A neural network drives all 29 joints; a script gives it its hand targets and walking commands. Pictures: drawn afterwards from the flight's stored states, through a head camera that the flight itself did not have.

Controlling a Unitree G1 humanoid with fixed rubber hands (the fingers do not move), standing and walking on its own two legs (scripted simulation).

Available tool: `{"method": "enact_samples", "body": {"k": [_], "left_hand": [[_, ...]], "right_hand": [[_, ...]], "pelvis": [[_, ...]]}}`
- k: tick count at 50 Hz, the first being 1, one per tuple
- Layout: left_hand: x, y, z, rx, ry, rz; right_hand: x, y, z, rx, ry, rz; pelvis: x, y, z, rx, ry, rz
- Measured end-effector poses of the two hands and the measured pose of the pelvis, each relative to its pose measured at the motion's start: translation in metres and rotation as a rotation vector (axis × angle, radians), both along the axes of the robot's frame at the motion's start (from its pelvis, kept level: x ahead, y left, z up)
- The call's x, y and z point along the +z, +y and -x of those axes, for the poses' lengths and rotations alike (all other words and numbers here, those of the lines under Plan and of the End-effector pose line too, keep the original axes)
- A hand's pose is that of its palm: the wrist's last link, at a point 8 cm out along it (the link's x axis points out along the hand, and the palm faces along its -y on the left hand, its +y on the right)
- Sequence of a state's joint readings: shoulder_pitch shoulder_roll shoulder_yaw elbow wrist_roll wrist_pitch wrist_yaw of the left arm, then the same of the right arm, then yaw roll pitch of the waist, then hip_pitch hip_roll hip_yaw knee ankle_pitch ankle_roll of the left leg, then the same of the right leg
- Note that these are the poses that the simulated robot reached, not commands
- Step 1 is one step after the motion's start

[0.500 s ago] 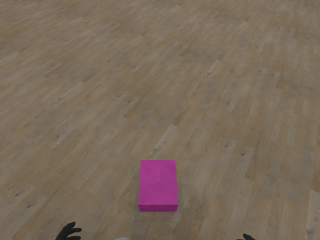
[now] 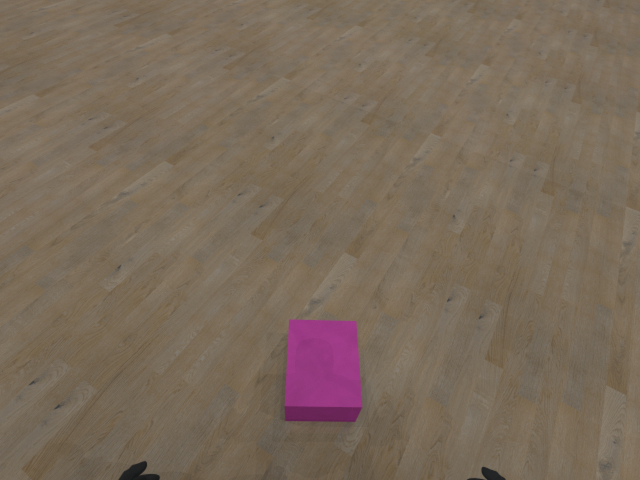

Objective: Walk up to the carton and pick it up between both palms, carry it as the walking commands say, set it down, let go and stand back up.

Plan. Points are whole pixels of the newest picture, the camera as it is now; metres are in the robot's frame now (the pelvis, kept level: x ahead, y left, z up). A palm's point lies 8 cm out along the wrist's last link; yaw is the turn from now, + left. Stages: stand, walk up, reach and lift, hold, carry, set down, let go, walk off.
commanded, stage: walk up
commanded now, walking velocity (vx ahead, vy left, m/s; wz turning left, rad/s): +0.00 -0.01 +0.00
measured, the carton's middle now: (321, 369) +0.50 -0.03 -0.69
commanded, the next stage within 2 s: none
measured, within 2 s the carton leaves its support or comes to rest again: neither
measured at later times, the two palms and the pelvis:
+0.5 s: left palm out of the picture +0.01 +0.25 -0.10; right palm out of the picture +0.08 -0.28 -0.12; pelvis +0.00 -0.02 +0.01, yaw +0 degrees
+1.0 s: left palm out of the picture +0.12 +0.29 -0.13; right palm out of the picture +0.11 -0.20 -0.12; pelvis +0.02 +0.04 -0.01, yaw -3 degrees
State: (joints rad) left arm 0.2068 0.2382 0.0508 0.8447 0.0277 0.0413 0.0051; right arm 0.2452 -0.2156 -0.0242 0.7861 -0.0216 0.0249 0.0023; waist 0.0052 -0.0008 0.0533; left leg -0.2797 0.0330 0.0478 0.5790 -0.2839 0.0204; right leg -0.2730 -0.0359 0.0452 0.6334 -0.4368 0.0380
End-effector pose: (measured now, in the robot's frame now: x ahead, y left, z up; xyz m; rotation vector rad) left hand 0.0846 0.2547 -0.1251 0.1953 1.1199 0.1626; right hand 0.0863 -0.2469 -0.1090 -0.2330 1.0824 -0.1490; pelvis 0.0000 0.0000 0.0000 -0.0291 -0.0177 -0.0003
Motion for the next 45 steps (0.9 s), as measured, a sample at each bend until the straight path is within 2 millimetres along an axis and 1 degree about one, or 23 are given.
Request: {"method": "enact_samples", "body": {"k": [4, 7, 11, 16, 19, 23, 26, 29, 33, 35, 37, 40, 43, 45], "left_hand": [[0.000, 0.004, 0.004, -0.011, 0.004, 0.010], [0.001, 0.003, 0.005, -0.021, 0.003, 0.005], [0.004, -0.004, 0.007, -0.038, -0.003, -0.014], [0.013, -0.016, 0.017, -0.029, -0.014, -0.050], [0.018, -0.019, 0.036, -0.013, 0.014, -0.071], [0.025, -0.010, 0.066, 0.029, 0.086, -0.108], [0.028, -0.003, 0.078, 0.050, 0.118, -0.114], [0.024, 0.006, 0.081, 0.071, 0.137, -0.107], [0.011, 0.023, 0.071, 0.072, 0.151, -0.078], [-0.003, 0.033, 0.061, 0.062, 0.153, -0.053], [-0.011, 0.036, 0.046, 0.053, 0.149, -0.024], [-0.013, 0.038, 0.015, 0.041, 0.101, 0.010], [-0.011, 0.041, -0.011, 0.022, 0.047, 0.019], [-0.009, 0.040, -0.023, 0.011, 0.021, 0.017]], "right_hand": [[0.002, 0.011, 0.005, -0.007, -0.020, -0.007], [-0.001, 0.013, 0.011, -0.021, -0.028, -0.020], [-0.008, 0.007, 0.020, -0.037, -0.035, -0.043], [-0.019, -0.008, 0.026, -0.030, -0.027, -0.079], [-0.016, -0.021, 0.020, -0.024, -0.036, -0.084], [-0.013, -0.035, 0.009, -0.007, -0.032, -0.071], [-0.010, -0.034, -0.003, 0.013, -0.029, -0.063], [-0.009, -0.024, -0.018, 0.028, -0.028, -0.055], [-0.009, 0.002, -0.032, 0.027, -0.023, -0.036], [-0.011, 0.015, -0.037, 0.023, -0.033, -0.014], [-0.007, 0.028, -0.039, 0.005, -0.036, -0.008], [-0.002, 0.043, -0.040, 0.003, -0.035, -0.006], [-0.002, 0.052, -0.038, -0.001, -0.032, -0.009], [-0.003, 0.055, -0.035, -0.010, -0.038, -0.016]], "pelvis": [[0.001, 0.006, 0.004, -0.009, -0.001, 0.004], [0.000, 0.005, 0.009, -0.020, -0.005, -0.002], [-0.002, -0.003, 0.015, -0.036, -0.012, -0.022], [-0.004, -0.020, 0.021, -0.029, -0.021, -0.046], [0.000, -0.026, 0.018, -0.025, -0.015, -0.066], [0.004, -0.024, 0.011, -0.010, -0.013, -0.089], [0.006, -0.017, 0.001, -0.004, -0.011, -0.095], [0.004, -0.007, -0.009, -0.004, -0.010, -0.085], [-0.001, 0.013, -0.021, -0.005, 0.006, -0.054], [-0.008, 0.025, -0.028, -0.014, 0.011, -0.021], [-0.008, 0.032, -0.032, -0.021, 0.014, -0.017], [-0.004, 0.039, -0.034, -0.021, 0.020, -0.007], [-0.004, 0.043, -0.033, -0.024, 0.019, -0.003], [-0.004, 0.043, -0.031, -0.029, 0.016, -0.005]]}}
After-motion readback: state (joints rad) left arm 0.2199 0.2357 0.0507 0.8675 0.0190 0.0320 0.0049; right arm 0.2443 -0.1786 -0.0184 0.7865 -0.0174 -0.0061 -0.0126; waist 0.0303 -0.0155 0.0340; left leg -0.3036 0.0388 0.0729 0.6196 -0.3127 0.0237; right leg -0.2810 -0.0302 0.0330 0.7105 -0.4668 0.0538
